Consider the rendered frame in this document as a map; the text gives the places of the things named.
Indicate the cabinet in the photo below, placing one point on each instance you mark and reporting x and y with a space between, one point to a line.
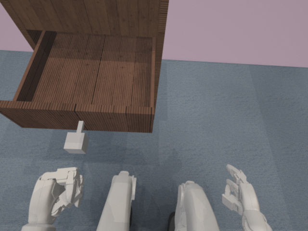
141 18

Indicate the handle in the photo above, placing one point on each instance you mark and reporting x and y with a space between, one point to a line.
77 142

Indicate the right robot forearm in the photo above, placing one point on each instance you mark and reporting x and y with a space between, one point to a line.
253 220

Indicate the left robot hand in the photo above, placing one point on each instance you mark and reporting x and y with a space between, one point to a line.
64 184

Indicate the robot left thigh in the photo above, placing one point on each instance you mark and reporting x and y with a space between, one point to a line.
116 211

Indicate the drawer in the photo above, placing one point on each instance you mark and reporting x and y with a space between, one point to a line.
107 81

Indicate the robot right shin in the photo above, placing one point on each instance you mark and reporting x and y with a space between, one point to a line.
180 218

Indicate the right robot hand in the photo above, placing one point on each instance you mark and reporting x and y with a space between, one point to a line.
244 196

